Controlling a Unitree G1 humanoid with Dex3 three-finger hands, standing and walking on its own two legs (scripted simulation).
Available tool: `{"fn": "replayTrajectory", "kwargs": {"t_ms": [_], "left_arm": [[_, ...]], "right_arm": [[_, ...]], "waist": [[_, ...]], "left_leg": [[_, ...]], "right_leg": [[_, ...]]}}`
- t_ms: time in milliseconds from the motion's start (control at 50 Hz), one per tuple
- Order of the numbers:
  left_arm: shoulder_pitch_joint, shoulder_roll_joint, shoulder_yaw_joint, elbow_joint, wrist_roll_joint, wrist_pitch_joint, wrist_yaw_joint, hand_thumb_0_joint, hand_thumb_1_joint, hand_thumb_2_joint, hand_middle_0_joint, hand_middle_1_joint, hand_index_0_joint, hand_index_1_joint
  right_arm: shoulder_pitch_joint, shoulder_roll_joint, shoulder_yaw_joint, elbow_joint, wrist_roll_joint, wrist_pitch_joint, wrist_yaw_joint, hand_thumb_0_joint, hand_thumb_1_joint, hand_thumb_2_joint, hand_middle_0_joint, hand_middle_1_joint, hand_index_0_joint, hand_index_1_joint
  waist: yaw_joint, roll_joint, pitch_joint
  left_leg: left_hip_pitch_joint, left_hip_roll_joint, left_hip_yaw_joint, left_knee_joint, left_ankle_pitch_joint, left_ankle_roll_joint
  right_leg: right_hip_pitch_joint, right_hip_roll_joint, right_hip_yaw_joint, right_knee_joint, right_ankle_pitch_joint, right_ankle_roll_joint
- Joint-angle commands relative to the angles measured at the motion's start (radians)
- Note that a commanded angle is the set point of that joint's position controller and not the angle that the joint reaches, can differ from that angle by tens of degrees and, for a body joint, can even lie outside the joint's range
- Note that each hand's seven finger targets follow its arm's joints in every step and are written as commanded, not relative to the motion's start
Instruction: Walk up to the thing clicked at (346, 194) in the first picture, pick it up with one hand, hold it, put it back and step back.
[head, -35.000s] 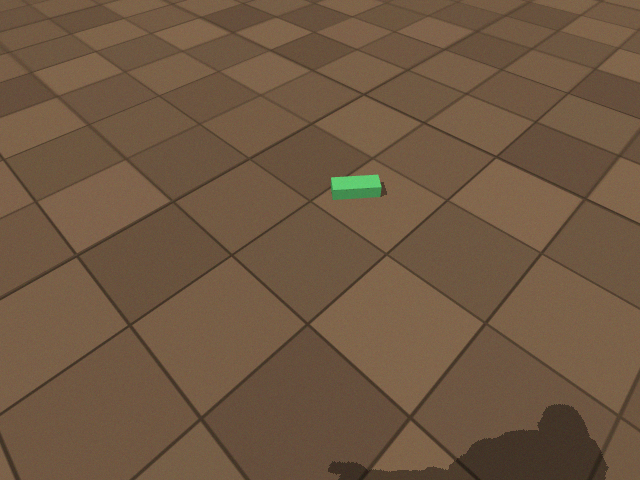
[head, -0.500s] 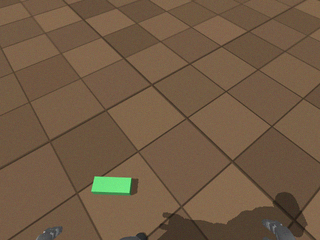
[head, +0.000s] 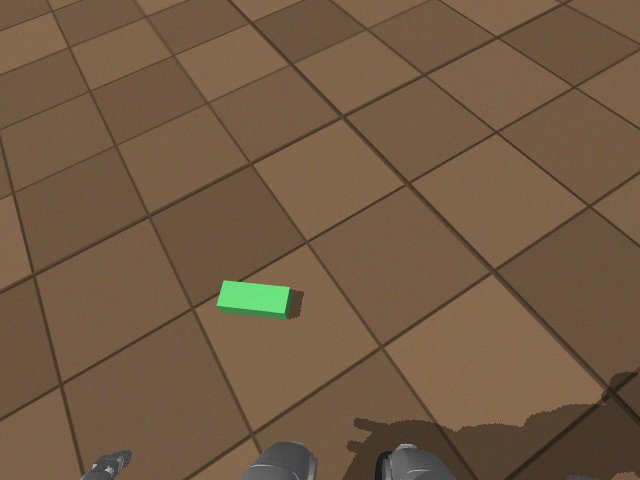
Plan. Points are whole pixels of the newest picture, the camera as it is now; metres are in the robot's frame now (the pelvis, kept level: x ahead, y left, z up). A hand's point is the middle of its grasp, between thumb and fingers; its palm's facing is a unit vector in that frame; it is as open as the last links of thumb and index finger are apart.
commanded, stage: walk up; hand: left
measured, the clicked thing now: (255, 299) +0.61 +0.30 -0.73
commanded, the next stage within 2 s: stand in 1.92 s
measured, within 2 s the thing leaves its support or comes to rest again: neither
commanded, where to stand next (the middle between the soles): +0.21 +0.08 m, yaw -2 degrees
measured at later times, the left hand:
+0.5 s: hand out of the picture -0.11 +0.32 -0.14, palm faces -0.03 -0.89 -0.46, open 7.4 cm
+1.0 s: hand out of the picture -0.11 +0.33 -0.14, palm faces -0.04 -0.93 -0.37, open 7.4 cm
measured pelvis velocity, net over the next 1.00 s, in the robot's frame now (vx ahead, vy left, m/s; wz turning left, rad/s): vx -0.20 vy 0.06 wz -0.03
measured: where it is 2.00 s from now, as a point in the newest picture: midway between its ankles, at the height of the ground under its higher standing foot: outside the picture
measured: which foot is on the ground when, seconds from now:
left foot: up 0.00-0.12, down 0.14-0.52, up 0.54-0.78, down 0.80-1.00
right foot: down 0.00-0.18, up 0.20-0.48, down 0.50-0.84, up 0.86-1.00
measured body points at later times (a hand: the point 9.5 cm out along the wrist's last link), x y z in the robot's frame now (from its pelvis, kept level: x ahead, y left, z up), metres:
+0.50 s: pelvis -0.17 +0.03 -0.01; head -0.13 +0.01 +0.44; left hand -0.11 +0.36 -0.11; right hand -0.04 -0.28 -0.12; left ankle -0.09 +0.15 -0.73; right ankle -0.22 -0.08 -0.73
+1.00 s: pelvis -0.20 +0.06 +0.01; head -0.18 +0.07 +0.46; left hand -0.11 +0.37 -0.11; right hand -0.16 -0.26 -0.10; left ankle -0.18 +0.17 -0.73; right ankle -0.20 -0.08 -0.68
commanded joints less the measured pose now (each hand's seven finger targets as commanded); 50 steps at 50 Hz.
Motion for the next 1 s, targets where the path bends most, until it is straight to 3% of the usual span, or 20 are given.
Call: {"fn": "replayTrajectory", "kwargs": {"t_ms": [0,120,160,180,260,360,440,460,500,520,540,600,680,760,780,800,820,840,920,980], "left_arm": [[0.102,0.298,0.080,-0.067,-0.013,-0.010,0.031,0.000,0.900,0.900,-0.200,-0.300,-0.200,-0.300],[-0.060,0.316,0.074,-0.117,-0.022,-0.002,0.013,0.000,0.900,0.900,-0.200,-0.300,-0.200,-0.300],[-0.078,0.250,0.063,-0.121,-0.031,-0.001,0.014,0.000,0.900,0.900,-0.200,-0.300,-0.200,-0.300],[-0.118,0.279,0.081,-0.112,-0.014,0.001,0.022,0.000,0.900,0.900,-0.200,-0.300,-0.200,-0.300],[0.056,0.257,0.085,-0.026,-0.041,0.012,0.006,0.000,0.900,0.900,-0.200,-0.300,-0.200,-0.300],[0.055,0.234,0.064,-0.012,-0.024,-0.034,-0.014,0.000,0.900,0.900,-0.200,-0.300,-0.200,-0.300],[0.140,0.229,0.060,0.059,-0.012,-0.071,-0.021,0.000,0.900,0.900,-0.200,-0.300,-0.200,-0.300],[0.179,0.247,0.064,0.087,-0.002,-0.082,-0.016,0.000,0.900,0.900,-0.200,-0.300,-0.200,-0.300],[0.126,0.353,0.087,0.051,0.017,-0.093,-0.011,0.000,0.900,0.900,-0.200,-0.300,-0.200,-0.300],[0.073,0.429,0.102,0.019,0.025,-0.083,-0.009,0.000,0.900,0.900,-0.200,-0.300,-0.200,-0.300],[0.007,0.398,0.093,0.008,0.018,-0.084,-0.011,0.000,0.900,0.900,-0.200,-0.300,-0.200,-0.300],[-0.009,0.292,0.068,0.015,0.002,-0.093,-0.009,0.000,0.900,0.900,-0.200,-0.300,-0.200,-0.300],[0.094,0.306,0.075,0.024,0.008,-0.090,-0.022,0.000,0.900,0.900,-0.200,-0.300,-0.200,-0.300],[0.047,0.315,0.068,0.005,-0.005,-0.061,-0.035,0.000,0.900,0.900,-0.200,-0.300,-0.200,-0.300],[0.053,0.276,0.052,0.001,-0.006,-0.055,-0.037,0.000,0.900,0.900,-0.200,-0.300,-0.200,-0.300],[0.073,0.215,0.035,-0.005,-0.009,-0.052,-0.040,0.000,0.900,0.900,-0.200,-0.300,-0.200,-0.300],[0.041,0.181,0.030,-0.007,-0.026,-0.050,-0.041,0.000,0.900,0.900,-0.200,-0.300,-0.200,-0.300],[0.013,0.288,0.062,0.011,-0.011,-0.048,-0.031,0.000,0.900,0.900,-0.200,-0.300,-0.200,-0.300],[0.086,0.268,0.054,0.036,-0.021,-0.061,-0.048,0.000,0.900,0.900,-0.200,-0.300,-0.200,-0.300],[0.060,0.241,0.047,0.040,-0.022,-0.066,-0.058,0.000,0.900,0.900,-0.200,-0.300,-0.200,-0.300]], "right_arm": [[-0.029,-0.141,-0.044,-0.123,-0.006,-0.031,-0.008,0.000,-0.900,-0.900,0.200,0.300,0.200,0.300],[0.160,-0.172,-0.074,-0.057,-0.008,-0.018,0.017,0.000,-0.900,-0.900,0.200,0.300,0.200,0.300],[0.033,-0.287,-0.093,-0.108,-0.018,-0.015,0.026,0.000,-0.900,-0.900,0.200,0.300,0.200,0.300],[-0.011,-0.343,-0.107,-0.124,-0.022,-0.019,0.028,0.000,-0.900,-0.900,0.200,0.300,0.200,0.300],[-0.183,-0.198,-0.060,-0.175,-0.037,-0.028,0.008,0.000,-0.900,-0.900,0.200,0.300,0.200,0.300],[-0.059,-0.182,-0.066,-0.139,-0.026,-0.047,0.018,0.000,-0.900,-0.900,0.200,0.300,0.200,0.300],[-0.035,-0.224,-0.080,-0.125,-0.025,-0.033,0.033,0.000,-0.900,-0.900,0.200,0.300,0.200,0.300],[-0.022,-0.189,-0.068,-0.120,-0.015,-0.028,0.032,0.000,-0.900,-0.900,0.200,0.300,0.200,0.300],[-0.046,-0.088,-0.030,-0.151,-0.010,-0.037,0.038,0.000,-0.900,-0.900,0.200,0.300,0.200,0.300],[-0.111,-0.162,-0.057,-0.154,-0.013,-0.037,0.024,0.000,-0.900,-0.900,0.200,0.300,0.200,0.300],[-0.102,-0.199,-0.073,-0.128,-0.006,-0.038,0.028,0.000,-0.900,-0.900,0.200,0.300,0.200,0.300],[-0.022,-0.146,-0.054,-0.076,0.007,-0.057,0.040,0.000,-0.900,-0.900,0.200,0.300,0.200,0.300],[-0.059,-0.129,-0.042,-0.084,-0.006,-0.077,0.045,0.000,-0.900,-0.900,0.200,0.300,0.200,0.300],[0.042,-0.136,-0.062,-0.036,-0.006,-0.104,0.042,0.000,-0.900,-0.900,0.200,0.300,0.200,0.300],[0.084,-0.145,-0.071,-0.017,-0.010,-0.112,0.036,0.000,-0.900,-0.900,0.200,0.300,0.200,0.300],[0.137,-0.194,-0.090,-0.008,-0.022,-0.121,0.032,0.000,-0.900,-0.900,0.200,0.300,0.200,0.300],[0.147,-0.280,-0.106,-0.014,-0.029,-0.126,0.032,0.000,-0.900,-0.900,0.200,0.300,0.200,0.300],[0.152,-0.325,-0.120,-0.018,-0.020,-0.126,0.036,0.000,-0.900,-0.900,0.200,0.300,0.200,0.300],[0.080,-0.202,-0.082,-0.053,-0.013,-0.143,0.031,0.000,-0.900,-0.900,0.200,0.300,0.200,0.300],[0.084,-0.207,-0.083,-0.051,-0.013,-0.142,0.033,0.000,-0.900,-0.900,0.200,0.300,0.200,0.300]], "waist": [[0.052,-0.232,-0.315],[-0.076,-0.172,-0.354],[-0.063,0.216,-0.286],[-0.098,0.252,-0.241],[0.041,0.068,-0.120],[-0.042,0.116,-0.196],[-0.025,0.115,-0.270],[-0.014,0.043,-0.286],[-0.008,-0.216,-0.194],[0.045,-0.222,-0.157],[0.018,-0.207,-0.083],[-0.039,-0.182,-0.119],[0.035,-0.248,-0.145],[-0.014,-0.222,-0.164],[-0.031,-0.170,-0.185],[-0.048,0.001,-0.225],[-0.063,0.165,-0.200],[-0.084,0.093,-0.145],[-0.021,0.072,-0.110],[-0.043,0.126,-0.143]], "left_leg": [[-0.086,0.076,0.024,-0.208,-0.020,0.006],[0.219,0.090,0.095,-0.495,0.277,0.079],[0.128,0.410,-0.323,-0.683,0.445,0.277],[-0.027,0.498,-0.451,-0.748,0.447,0.378],[-0.062,0.312,-0.116,-0.680,0.476,0.231],[0.245,0.287,-0.109,-0.647,0.177,0.247],[0.193,0.283,-0.079,-0.568,0.086,0.211],[0.126,0.240,-0.040,-0.446,0.132,0.171],[-0.265,0.055,0.033,-0.247,-0.003,0.038],[-0.135,0.107,-0.076,-0.178,-0.033,0.025],[-0.030,0.131,-0.105,-0.116,0.012,0.023],[-0.082,0.048,-0.032,-0.153,0.141,0.012],[-0.035,0.065,0.060,-0.336,0.096,0.010],[0.179,0.046,0.141,-0.598,0.204,0.028],[0.286,0.050,0.097,-0.653,0.231,0.037],[0.392,0.189,-0.123,-0.723,0.125,0.076],[0.376,0.382,-0.472,-0.832,-0.119,0.191],[0.234,0.439,-0.545,-0.865,-0.249,0.274],[0.241,0.313,-0.254,-0.812,0.069,0.202],[0.243,0.307,-0.166,-0.760,0.278,0.224]], "right_leg": [[0.433,-0.289,0.307,-0.059,0.736,-0.158],[0.096,-0.230,0.225,-0.013,0.299,-0.054],[-0.100,0.064,0.002,0.322,-0.237,0.043],[-0.058,0.095,0.142,0.552,-0.420,0.055],[-0.112,0.136,0.218,0.697,-0.235,0.030],[-0.107,0.061,0.138,0.256,-0.225,0.081],[0.167,0.068,0.058,-0.249,-0.162,0.045],[0.276,0.048,0.122,-0.374,-0.084,0.036],[0.338,-0.230,0.591,-0.352,-0.174,-0.060],[0.053,-0.373,0.693,-0.375,-0.279,-0.189],[-0.092,-0.361,0.644,-0.404,-0.366,-0.192],[0.144,-0.165,0.312,-0.285,0.114,-0.087],[0.222,-0.160,0.282,-0.280,0.055,-0.081],[0.125,-0.166,0.249,-0.185,-0.007,-0.081],[0.065,-0.135,0.224,-0.103,-0.014,-0.058],[-0.054,-0.072,0.172,0.083,-0.087,-0.024],[-0.228,0.064,0.050,0.262,-0.267,0.021],[-0.190,0.026,0.179,0.356,-0.328,0.013],[-0.192,-0.008,0.205,0.327,-0.172,0.015],[-0.106,-0.007,0.111,0.171,-0.177,0.047]]}}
